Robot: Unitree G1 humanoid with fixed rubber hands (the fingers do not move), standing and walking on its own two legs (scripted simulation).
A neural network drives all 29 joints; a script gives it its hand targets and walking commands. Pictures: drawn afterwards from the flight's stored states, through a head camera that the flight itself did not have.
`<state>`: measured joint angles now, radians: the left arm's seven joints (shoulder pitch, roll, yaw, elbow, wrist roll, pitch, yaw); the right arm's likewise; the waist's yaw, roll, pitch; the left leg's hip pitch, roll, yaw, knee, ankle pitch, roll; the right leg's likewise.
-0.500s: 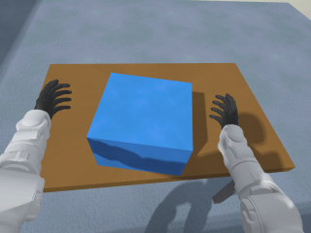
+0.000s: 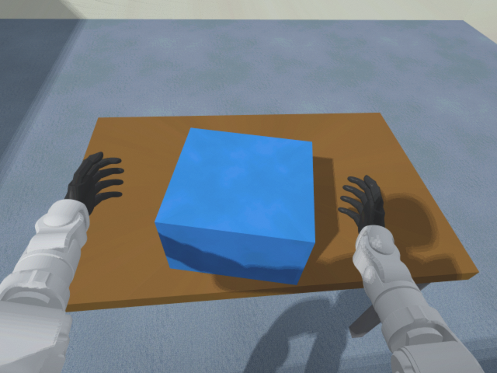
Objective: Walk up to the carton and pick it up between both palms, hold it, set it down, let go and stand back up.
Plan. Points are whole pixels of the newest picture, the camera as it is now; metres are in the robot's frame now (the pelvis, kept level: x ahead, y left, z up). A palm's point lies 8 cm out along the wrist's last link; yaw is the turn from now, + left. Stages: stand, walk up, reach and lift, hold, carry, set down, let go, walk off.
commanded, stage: set down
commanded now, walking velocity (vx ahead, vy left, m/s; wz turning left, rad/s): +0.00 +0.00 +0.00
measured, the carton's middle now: (242, 204) +0.46 -0.05 -0.03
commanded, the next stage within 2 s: none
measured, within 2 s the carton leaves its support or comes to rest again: neither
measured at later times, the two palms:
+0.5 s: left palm (73, 231) +0.39 +0.24 +0.05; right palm (362, 248) +0.30 -0.23 +0.03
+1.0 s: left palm (57, 272) +0.33 +0.26 +0.02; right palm (356, 278) +0.26 -0.21 +0.00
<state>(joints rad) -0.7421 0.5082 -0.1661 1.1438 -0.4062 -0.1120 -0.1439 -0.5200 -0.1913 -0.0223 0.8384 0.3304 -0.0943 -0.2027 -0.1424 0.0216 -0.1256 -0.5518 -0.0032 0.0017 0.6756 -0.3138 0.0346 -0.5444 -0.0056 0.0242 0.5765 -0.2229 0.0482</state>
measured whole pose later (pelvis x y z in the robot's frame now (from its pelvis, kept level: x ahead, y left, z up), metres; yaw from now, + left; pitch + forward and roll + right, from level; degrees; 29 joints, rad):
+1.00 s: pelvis +0.01 +0.00 +0.01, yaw +0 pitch +1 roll -3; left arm -0.30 0.49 -0.12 0.81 -0.37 -0.18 -0.17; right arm -0.10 -0.10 0.00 0.62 0.27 -0.22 -0.24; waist -0.06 0.01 0.01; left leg -0.32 0.01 0.00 0.65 -0.34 0.04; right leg -0.31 0.01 0.03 0.52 -0.23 0.05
